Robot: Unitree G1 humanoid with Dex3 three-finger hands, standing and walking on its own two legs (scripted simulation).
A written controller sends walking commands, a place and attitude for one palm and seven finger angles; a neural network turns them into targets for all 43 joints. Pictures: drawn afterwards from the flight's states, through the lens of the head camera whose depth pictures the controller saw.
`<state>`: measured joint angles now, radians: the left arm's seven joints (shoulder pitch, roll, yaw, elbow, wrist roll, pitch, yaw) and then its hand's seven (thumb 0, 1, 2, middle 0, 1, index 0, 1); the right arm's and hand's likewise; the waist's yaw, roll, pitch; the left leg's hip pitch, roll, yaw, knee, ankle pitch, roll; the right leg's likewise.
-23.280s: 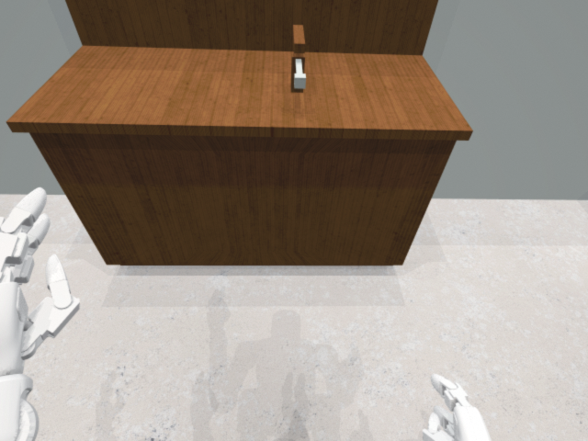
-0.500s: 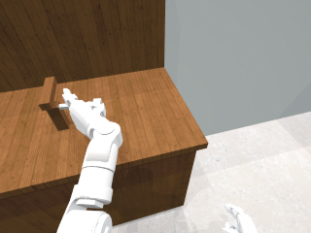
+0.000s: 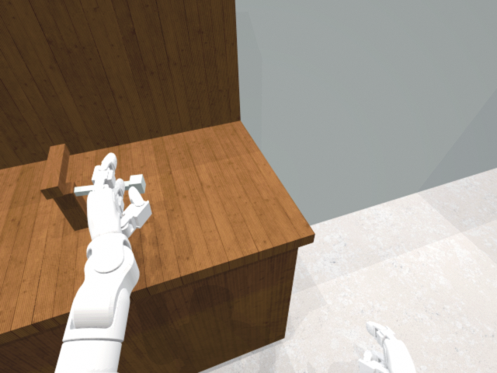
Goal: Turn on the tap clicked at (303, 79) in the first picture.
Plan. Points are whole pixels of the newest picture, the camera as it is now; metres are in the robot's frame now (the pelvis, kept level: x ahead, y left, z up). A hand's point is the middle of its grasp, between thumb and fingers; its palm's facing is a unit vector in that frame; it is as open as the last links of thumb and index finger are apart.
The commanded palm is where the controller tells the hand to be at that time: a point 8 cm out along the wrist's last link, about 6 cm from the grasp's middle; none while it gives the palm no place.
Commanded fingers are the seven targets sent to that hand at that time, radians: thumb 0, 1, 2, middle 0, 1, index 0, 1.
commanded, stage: draw the hand back beside the body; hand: left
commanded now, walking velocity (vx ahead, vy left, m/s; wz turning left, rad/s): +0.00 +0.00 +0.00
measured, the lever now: (137, 184) +0.45 +0.27 +0.07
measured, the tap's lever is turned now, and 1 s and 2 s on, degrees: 79 79 79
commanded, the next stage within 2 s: step back with the hand held close in 1.22 s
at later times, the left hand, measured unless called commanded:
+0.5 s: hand (92, 251) +0.23 +0.23 +0.15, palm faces +0.27 -0.93 -0.25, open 7.6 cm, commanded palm +0.19 +0.28 +0.16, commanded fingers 0.00 0.90 0.90 -0.19 -0.27 -0.19 -0.27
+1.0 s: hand (28, 283) +0.17 +0.28 +0.16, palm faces +0.42 -0.85 -0.32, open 7.5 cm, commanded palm +0.14 +0.31 +0.17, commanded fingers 0.00 0.90 0.90 -0.20 -0.30 -0.20 -0.30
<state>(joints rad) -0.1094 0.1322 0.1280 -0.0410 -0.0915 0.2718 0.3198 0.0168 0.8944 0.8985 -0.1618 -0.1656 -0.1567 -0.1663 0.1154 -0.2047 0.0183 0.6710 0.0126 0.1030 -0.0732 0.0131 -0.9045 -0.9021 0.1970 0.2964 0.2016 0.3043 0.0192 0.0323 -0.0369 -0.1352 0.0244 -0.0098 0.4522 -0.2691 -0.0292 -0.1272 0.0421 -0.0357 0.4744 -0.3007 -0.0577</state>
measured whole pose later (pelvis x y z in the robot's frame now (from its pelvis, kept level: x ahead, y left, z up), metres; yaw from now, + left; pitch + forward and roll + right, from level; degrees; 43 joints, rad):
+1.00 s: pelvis -0.02 +0.03 +0.01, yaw +0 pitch -6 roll -1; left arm 0.43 0.32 0.26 -0.38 -0.07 -0.12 0.11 0.02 0.89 0.90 -0.21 -0.30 -0.20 -0.30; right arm 0.17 -0.21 0.01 0.64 0.00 -0.07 -0.04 0.01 -0.90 -0.90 0.20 0.30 0.20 0.30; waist 0.07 0.05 0.04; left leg -0.07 0.00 -0.01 0.40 -0.22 0.01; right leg -0.03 0.02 -0.03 0.35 -0.21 -0.02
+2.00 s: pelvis -0.10 +0.05 -0.01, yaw +1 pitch -1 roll -2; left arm 0.50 0.36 0.32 -0.50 -0.04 -0.18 0.16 0.02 0.89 0.90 -0.21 -0.30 -0.21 -0.30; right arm 0.21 -0.23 0.00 0.57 0.01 -0.04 -0.08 0.01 -0.90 -0.90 0.20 0.30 0.20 0.30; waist 0.01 0.04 0.03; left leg -0.41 0.00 -0.01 0.59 -0.17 0.03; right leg -0.36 0.02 -0.04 0.55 -0.23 0.01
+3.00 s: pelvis -0.32 +0.03 -0.01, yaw +2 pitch -1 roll +1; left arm 0.50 0.38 0.34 -0.47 -0.05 -0.13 0.17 0.02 0.89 0.90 -0.21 -0.30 -0.21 -0.30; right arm 0.28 -0.24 -0.03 0.61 0.02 -0.07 -0.08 0.01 -0.90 -0.90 0.20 0.30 0.20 0.30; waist -0.03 -0.05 -0.01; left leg -0.20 0.00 0.01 0.51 -0.30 0.01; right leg -0.39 0.00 -0.01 0.67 -0.31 0.01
